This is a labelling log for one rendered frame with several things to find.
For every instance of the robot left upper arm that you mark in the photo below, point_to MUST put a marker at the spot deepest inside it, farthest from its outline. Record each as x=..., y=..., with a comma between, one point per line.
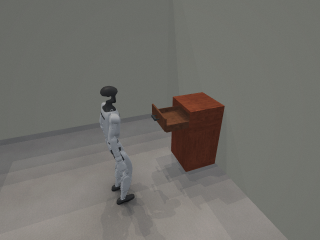
x=100, y=119

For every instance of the cabinet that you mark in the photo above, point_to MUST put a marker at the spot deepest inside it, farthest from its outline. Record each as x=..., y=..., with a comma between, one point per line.
x=196, y=146

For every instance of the robot right upper arm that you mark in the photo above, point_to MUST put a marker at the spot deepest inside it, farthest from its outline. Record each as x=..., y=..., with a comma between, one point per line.
x=114, y=120

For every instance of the right robot forearm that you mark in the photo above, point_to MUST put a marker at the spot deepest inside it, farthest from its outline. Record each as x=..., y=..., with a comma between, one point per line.
x=115, y=150

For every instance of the right robot hand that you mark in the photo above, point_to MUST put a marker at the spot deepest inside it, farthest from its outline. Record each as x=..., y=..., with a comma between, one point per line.
x=120, y=167

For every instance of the handle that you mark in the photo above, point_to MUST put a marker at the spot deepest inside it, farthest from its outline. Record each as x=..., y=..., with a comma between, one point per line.
x=153, y=116

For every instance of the drawer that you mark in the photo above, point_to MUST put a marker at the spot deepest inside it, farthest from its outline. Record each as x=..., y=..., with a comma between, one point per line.
x=172, y=118

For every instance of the humanoid robot head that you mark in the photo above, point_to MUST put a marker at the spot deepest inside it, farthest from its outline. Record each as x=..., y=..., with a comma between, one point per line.
x=109, y=91

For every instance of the robot left shin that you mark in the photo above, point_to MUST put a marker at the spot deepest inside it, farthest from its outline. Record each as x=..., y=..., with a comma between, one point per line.
x=117, y=177

